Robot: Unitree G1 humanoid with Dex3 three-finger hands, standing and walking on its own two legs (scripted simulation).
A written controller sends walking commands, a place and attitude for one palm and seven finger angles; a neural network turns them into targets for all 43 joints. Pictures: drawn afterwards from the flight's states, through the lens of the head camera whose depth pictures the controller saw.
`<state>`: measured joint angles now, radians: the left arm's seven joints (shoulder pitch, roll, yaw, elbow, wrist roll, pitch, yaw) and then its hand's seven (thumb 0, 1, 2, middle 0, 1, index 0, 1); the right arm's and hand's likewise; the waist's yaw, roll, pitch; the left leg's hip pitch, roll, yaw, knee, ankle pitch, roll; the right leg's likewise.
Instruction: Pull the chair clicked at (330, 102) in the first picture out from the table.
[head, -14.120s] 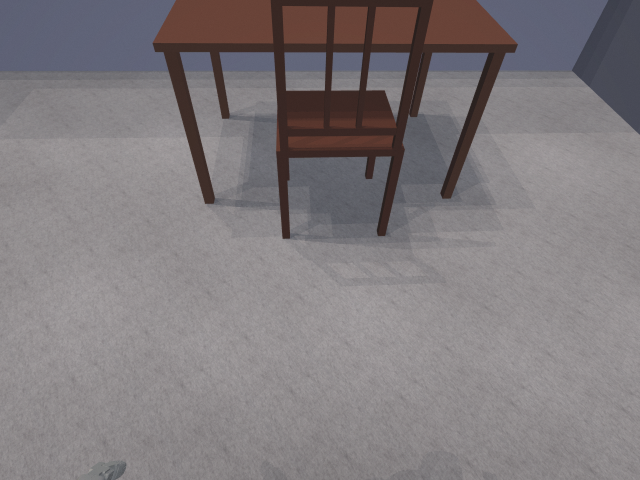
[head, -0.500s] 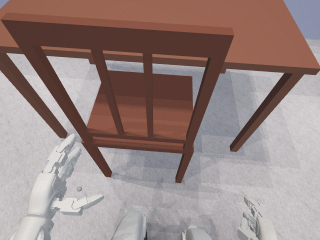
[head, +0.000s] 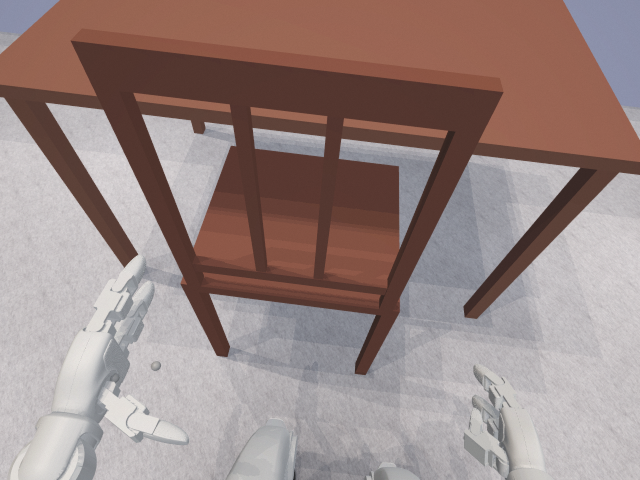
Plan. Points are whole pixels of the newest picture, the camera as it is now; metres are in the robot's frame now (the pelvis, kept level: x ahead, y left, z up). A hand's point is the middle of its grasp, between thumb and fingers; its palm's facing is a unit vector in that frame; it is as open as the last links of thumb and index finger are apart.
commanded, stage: raise the hand toward the chair's back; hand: left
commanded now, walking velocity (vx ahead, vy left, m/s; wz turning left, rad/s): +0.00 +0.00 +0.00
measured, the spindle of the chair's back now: (253, 205) +0.47 +0.14 +0.02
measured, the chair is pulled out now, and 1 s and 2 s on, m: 0.00 0.00 0.00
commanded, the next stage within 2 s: aim the fingers beside a spindle in 0.68 s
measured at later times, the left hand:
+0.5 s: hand (156, 354) +0.24 +0.20 +0.04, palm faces -0.03 -1.00 -0.08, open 16.9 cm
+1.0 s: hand (173, 349) +0.25 +0.19 +0.04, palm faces -0.05 -1.00 -0.06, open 16.9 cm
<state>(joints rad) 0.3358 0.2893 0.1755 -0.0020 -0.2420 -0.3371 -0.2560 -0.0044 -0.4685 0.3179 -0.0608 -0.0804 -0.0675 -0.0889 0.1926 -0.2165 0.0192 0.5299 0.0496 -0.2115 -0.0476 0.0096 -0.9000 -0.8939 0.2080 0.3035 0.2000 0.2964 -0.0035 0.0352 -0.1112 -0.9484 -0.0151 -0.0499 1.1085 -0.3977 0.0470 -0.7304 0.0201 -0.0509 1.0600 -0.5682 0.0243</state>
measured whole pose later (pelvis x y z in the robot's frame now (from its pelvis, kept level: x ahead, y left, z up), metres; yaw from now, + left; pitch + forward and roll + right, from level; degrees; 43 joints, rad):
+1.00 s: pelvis +0.00 -0.01 +0.00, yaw +0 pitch +14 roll -4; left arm 0.25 0.28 0.19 0.11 -0.26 -0.36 -0.30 -0.01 -0.50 0.30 -0.06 -0.08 -0.06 -0.08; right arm 0.23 -0.25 0.00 0.56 0.05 -0.25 -0.04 0.01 -0.90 -0.89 0.21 0.30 0.20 0.30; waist -0.01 0.05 -0.11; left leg -0.95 -0.01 -0.06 1.10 -0.40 0.03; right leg -0.73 0.03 -0.06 1.06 -0.57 0.01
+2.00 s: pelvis +0.00 -0.02 -0.02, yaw -1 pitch +18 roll -4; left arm 0.00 0.22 0.11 0.29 -0.17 -0.40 -0.16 -0.01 -0.50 0.30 -0.06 -0.08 -0.06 -0.08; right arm 0.22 -0.25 0.00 0.56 0.03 -0.14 0.00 0.01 -0.90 -0.89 0.21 0.30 0.20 0.30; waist -0.02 0.05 -0.13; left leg -1.09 0.00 -0.05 1.21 -0.43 0.02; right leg -0.89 0.04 -0.05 1.20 -0.62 0.00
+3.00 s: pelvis +0.00 -0.02 -0.03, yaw -1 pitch +20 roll -4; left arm -0.04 0.21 0.08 0.32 -0.16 -0.43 -0.14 -0.01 -0.50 0.30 -0.06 -0.08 -0.06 -0.08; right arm 0.21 -0.26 -0.01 0.56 0.02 -0.10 0.01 0.01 -0.90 -0.89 0.21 0.30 0.20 0.30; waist -0.02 0.06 -0.14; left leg -1.15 0.00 -0.05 1.25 -0.45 0.02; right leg -0.95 0.04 -0.05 1.24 -0.64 -0.01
